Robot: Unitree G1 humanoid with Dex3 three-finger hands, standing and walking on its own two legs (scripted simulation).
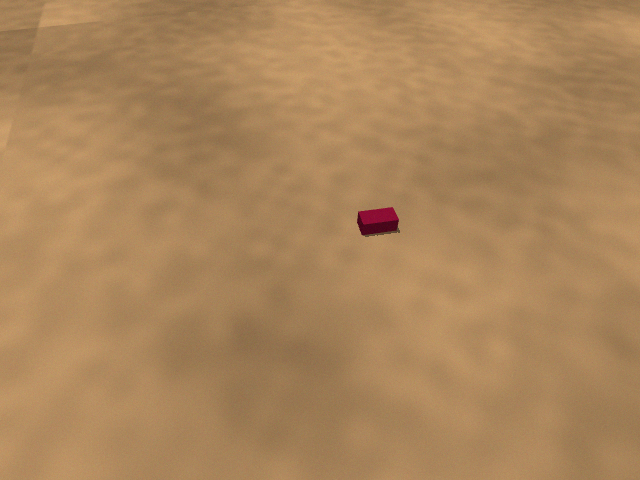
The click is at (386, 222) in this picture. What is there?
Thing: lying carton
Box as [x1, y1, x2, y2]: [357, 207, 398, 234]
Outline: 393,208 390,207 359,211 357,222 361,233 367,234 396,230 398,219
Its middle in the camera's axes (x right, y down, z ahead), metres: +0.24 -0.09 +1.74
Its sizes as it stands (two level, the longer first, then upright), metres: 0.163 0.084 0.067
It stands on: the floor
